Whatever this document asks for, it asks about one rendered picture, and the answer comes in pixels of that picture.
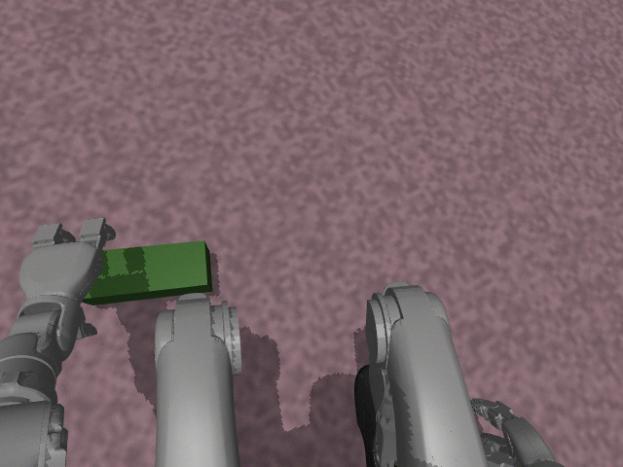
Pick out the carton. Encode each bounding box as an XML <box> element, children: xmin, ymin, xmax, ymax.
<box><xmin>82</xmin><ymin>240</ymin><xmax>212</xmax><ymax>305</ymax></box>

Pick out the right robot hand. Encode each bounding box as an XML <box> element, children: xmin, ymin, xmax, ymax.
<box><xmin>470</xmin><ymin>398</ymin><xmax>556</xmax><ymax>467</ymax></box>

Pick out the right robot foot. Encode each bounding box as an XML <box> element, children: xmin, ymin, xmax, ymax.
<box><xmin>354</xmin><ymin>365</ymin><xmax>397</xmax><ymax>467</ymax></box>

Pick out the left robot hand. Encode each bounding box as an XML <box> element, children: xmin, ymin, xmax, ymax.
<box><xmin>19</xmin><ymin>218</ymin><xmax>116</xmax><ymax>340</ymax></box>

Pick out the left robot arm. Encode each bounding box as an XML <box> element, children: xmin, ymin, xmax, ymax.
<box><xmin>0</xmin><ymin>295</ymin><xmax>82</xmax><ymax>467</ymax></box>

